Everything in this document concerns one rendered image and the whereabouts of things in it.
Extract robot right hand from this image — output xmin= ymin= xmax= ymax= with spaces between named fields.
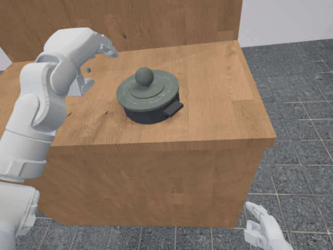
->
xmin=244 ymin=202 xmax=285 ymax=250

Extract right robot forearm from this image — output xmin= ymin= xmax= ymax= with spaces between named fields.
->
xmin=267 ymin=239 xmax=293 ymax=250

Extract knob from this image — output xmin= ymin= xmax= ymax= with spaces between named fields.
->
xmin=135 ymin=67 xmax=154 ymax=86

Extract pot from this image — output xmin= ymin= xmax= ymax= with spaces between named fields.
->
xmin=124 ymin=92 xmax=184 ymax=124

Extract table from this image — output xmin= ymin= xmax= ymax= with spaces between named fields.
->
xmin=0 ymin=0 xmax=277 ymax=228

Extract lid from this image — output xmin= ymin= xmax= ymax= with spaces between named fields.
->
xmin=116 ymin=70 xmax=179 ymax=112

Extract left robot forearm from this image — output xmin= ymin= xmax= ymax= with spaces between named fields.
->
xmin=0 ymin=51 xmax=77 ymax=183

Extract left robot upper arm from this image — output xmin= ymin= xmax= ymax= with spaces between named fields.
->
xmin=0 ymin=181 xmax=40 ymax=250

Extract robot left hand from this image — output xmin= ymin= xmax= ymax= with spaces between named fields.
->
xmin=44 ymin=28 xmax=119 ymax=96

